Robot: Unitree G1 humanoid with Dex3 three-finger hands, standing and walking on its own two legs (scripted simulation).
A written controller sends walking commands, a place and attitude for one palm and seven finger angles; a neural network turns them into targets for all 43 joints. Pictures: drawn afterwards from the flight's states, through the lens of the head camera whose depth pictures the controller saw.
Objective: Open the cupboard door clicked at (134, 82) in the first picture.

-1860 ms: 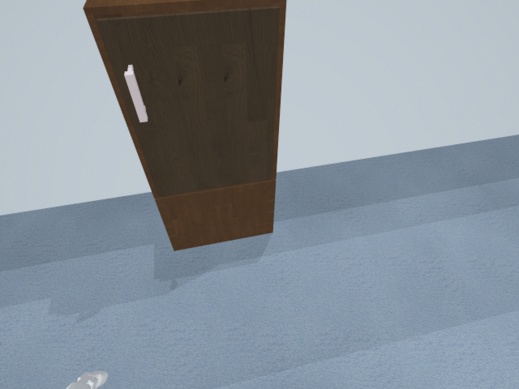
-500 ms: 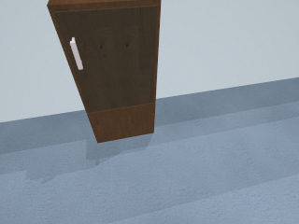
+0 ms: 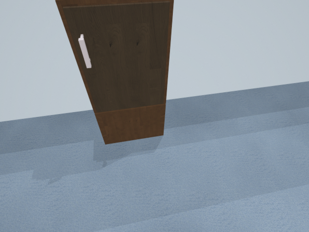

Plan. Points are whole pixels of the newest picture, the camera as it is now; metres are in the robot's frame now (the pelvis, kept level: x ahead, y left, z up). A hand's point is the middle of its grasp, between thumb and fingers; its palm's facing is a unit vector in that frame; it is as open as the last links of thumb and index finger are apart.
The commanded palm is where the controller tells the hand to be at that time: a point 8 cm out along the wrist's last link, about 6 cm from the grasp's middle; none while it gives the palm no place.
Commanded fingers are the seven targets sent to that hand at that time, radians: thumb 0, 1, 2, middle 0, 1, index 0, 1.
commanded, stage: turn to face it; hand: left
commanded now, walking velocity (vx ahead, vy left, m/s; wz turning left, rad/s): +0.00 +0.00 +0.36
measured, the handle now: (85, 51) +0.80 +0.35 +0.04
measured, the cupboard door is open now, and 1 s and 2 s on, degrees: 0 0 0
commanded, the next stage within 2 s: take the last steps up to it in 0.44 s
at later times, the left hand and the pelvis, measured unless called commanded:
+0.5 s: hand out of the picture -0.01 +0.20 -0.17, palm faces +0.17 -0.94 -0.29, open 7.4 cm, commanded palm none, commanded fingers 0.00 0.90 0.90 -0.20 -0.30 -0.20 -0.30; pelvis -0.04 -0.01 -0.01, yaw +9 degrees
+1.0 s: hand out of the picture -0.16 +0.17 -0.19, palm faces +0.32 -0.94 -0.11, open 7.4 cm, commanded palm none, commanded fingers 0.00 0.90 0.90 -0.20 -0.30 -0.20 -0.30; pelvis -0.01 +0.05 -0.01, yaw +12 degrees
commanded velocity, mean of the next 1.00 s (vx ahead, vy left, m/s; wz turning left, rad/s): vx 0.14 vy -0.01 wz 0.14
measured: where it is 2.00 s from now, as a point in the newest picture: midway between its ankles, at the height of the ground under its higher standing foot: (144, 225)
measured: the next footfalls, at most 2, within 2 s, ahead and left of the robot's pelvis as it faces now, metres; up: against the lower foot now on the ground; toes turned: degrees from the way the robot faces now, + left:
right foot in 0.48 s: -0.01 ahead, -0.12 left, +0.00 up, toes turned +7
left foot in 0.94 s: +0.01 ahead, +0.16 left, +0.00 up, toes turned +21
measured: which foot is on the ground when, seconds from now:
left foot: down 0.00-0.50, up 0.52-0.92, down 0.94-1.00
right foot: down 0.00-0.24, up 0.26-0.46, down 0.48-0.94, up 0.96-1.00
